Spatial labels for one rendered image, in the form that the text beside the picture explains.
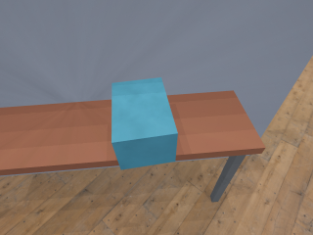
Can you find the carton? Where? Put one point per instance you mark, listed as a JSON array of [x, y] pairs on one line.
[[143, 128]]

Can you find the table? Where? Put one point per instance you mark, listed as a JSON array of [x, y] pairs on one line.
[[77, 135]]

